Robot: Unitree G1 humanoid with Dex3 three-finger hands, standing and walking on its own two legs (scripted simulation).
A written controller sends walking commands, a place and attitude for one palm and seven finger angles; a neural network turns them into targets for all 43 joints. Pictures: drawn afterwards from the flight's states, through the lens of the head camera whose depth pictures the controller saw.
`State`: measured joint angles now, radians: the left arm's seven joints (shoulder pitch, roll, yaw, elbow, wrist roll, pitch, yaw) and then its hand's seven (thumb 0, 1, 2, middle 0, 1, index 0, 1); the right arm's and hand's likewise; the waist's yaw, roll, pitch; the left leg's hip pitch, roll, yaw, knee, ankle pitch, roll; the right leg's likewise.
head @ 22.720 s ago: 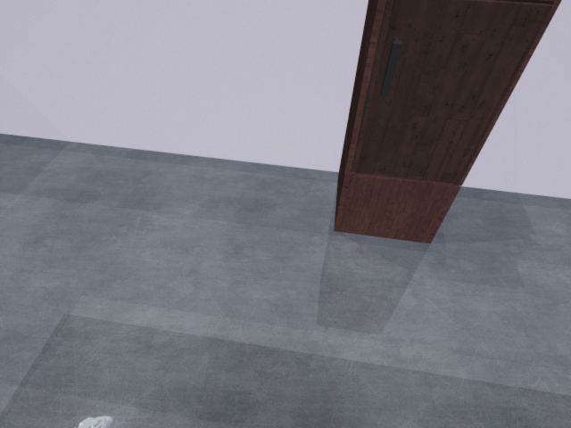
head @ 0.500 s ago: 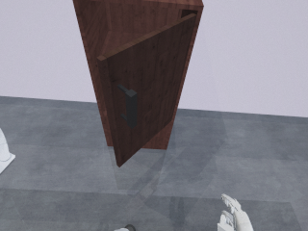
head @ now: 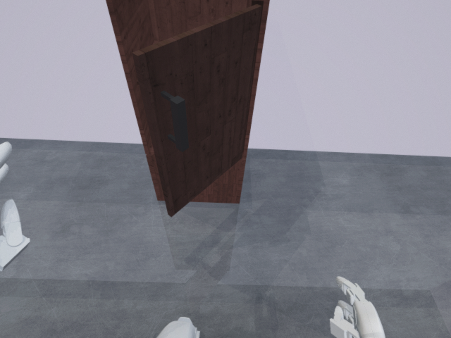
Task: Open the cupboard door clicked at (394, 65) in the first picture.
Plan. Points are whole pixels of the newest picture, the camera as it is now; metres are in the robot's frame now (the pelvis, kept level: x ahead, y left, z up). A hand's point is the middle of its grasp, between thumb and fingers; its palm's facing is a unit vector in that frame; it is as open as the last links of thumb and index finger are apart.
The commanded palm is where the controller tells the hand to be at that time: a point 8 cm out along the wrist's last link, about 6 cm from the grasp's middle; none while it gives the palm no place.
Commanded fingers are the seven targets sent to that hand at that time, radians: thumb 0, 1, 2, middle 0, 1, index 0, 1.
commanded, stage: stop stepping back and stand still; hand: left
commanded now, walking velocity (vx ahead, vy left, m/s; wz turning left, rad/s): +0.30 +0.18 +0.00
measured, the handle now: (174, 121) +0.57 +0.17 +0.05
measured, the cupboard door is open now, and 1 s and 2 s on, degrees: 49 49 49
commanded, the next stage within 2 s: let the arm hang, fingers relaxed in 0.62 s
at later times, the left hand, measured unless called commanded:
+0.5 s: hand out of the picture +0.13 +0.29 +0.17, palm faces +0.51 -0.74 -0.45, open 7.4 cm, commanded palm +0.08 +0.32 +0.18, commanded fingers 0.00 0.90 0.90 -0.20 -0.30 -0.20 -0.30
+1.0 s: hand out of the picture +0.03 +0.16 -0.15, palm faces +0.04 -0.98 -0.18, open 7.4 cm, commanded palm none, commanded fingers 0.00 0.90 0.90 -0.20 -0.30 -0.20 -0.30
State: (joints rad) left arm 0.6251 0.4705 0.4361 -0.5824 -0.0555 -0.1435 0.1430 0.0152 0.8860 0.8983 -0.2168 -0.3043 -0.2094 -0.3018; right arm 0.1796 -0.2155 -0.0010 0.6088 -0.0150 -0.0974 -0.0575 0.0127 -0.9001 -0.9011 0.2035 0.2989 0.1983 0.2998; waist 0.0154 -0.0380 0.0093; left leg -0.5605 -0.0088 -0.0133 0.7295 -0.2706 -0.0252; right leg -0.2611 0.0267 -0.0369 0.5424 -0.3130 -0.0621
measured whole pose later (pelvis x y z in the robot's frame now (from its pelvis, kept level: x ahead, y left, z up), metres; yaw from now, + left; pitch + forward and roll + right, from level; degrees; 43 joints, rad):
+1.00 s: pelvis -0.05 -0.01 +0.00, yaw +6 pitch -1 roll +0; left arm 0.25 0.15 -0.02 0.80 0.03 0.04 0.00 0.01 0.91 0.90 -0.20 -0.30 -0.19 -0.30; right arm 0.19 -0.25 -0.02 0.88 -0.02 0.01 -0.01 0.01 -0.90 -0.90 0.20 0.30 0.20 0.30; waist -0.04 0.01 0.07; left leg -0.26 0.00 -0.02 0.63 -0.38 0.00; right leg -0.29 0.04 -0.01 0.61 -0.30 -0.05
